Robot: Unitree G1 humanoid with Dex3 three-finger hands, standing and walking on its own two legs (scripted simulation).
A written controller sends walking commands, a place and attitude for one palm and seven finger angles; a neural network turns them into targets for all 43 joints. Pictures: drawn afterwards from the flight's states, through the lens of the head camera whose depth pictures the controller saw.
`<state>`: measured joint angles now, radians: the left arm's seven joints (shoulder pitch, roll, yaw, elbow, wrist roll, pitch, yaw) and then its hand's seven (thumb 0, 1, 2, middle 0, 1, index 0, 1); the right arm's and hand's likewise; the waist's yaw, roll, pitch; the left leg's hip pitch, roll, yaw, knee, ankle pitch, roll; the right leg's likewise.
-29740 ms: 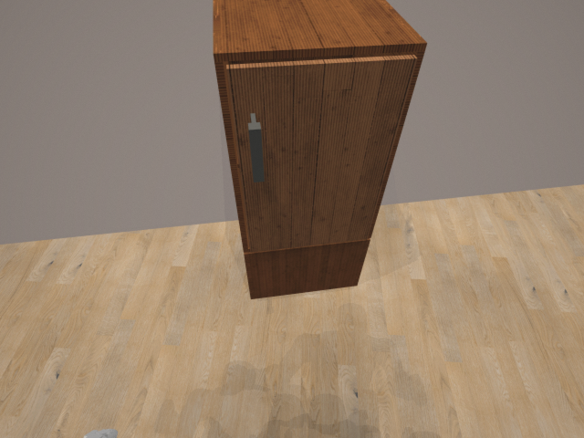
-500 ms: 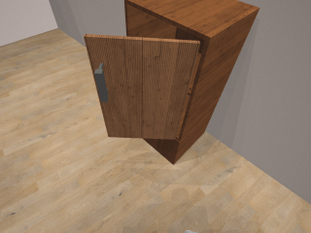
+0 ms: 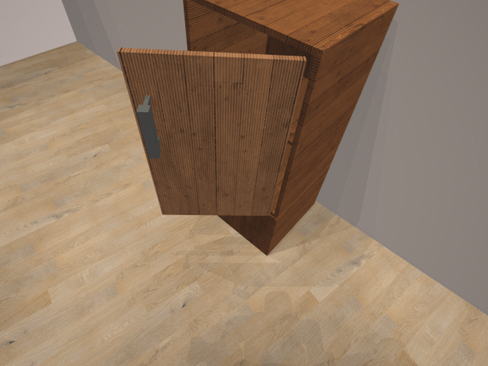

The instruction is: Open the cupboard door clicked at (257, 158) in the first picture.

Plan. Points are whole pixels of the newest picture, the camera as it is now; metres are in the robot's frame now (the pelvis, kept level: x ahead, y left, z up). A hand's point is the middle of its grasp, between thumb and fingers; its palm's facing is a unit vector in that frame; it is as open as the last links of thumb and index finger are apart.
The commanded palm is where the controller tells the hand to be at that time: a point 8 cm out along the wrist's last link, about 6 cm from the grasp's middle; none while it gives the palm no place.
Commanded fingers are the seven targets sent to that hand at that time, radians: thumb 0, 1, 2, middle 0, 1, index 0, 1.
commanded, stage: come to a stop and stand still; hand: left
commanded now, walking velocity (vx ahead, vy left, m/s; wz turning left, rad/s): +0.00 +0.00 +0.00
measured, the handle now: (151, 127) +0.61 +0.25 +0.00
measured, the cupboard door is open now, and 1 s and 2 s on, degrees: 43 43 43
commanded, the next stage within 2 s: look again from close up in 1.30 s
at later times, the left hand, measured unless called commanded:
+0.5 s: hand out of the picture -0.04 +0.19 -0.16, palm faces +0.02 -0.97 -0.23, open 7.4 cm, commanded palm none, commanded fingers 0.00 0.90 0.90 -0.20 -0.30 -0.20 -0.30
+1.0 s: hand out of the picture -0.02 +0.14 -0.16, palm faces +0.03 -0.98 -0.20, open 7.3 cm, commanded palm none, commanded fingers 0.00 0.90 0.90 -0.20 -0.30 -0.20 -0.30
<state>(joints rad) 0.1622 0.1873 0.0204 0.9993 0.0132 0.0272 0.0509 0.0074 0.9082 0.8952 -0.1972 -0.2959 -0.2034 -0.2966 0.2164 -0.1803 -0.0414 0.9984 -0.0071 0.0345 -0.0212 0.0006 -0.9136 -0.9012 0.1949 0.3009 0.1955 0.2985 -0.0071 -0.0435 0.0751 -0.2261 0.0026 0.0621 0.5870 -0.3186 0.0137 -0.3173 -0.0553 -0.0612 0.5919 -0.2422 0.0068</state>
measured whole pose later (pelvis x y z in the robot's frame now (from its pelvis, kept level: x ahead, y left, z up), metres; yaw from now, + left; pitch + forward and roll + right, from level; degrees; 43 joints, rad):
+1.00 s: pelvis -0.02 -0.02 +0.01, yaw +0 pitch -1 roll +1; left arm 0.31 0.13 -0.01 1.11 0.01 -0.01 0.03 0.02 0.93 0.90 -0.20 -0.30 -0.20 -0.30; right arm 0.35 -0.11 0.01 1.11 -0.01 -0.01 -0.03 0.00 -0.91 -0.90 0.20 0.30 0.20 0.30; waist -0.01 0.01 0.01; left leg -0.19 0.01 0.06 0.44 -0.22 0.00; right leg -0.26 0.01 -0.05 0.46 -0.19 -0.05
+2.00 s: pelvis +0.00 -0.04 +0.01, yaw +0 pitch -1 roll +1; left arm 0.33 0.12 0.00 1.11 0.01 -0.01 0.03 0.01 0.92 0.90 -0.19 -0.30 -0.20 -0.30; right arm 0.36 -0.11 0.01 1.13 -0.01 -0.01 -0.04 0.00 -0.91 -0.90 0.19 0.30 0.20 0.30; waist 0.00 0.00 0.02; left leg -0.15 0.05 0.03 0.40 -0.23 -0.04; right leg -0.20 0.05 -0.08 0.41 -0.20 -0.08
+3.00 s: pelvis +0.12 -0.02 +0.00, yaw +2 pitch -1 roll +1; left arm 0.27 0.15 0.02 1.03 0.03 0.01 0.04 0.01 0.92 0.90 -0.19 -0.30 -0.20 -0.30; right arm 0.10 -0.15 -0.04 0.99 -0.01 0.02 -0.03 0.00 -0.92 -0.90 0.20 0.30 0.20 0.30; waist 0.03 0.00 0.08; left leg -0.30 0.06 0.09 0.57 -0.24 -0.02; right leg -0.24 -0.02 -0.08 0.62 -0.36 -0.04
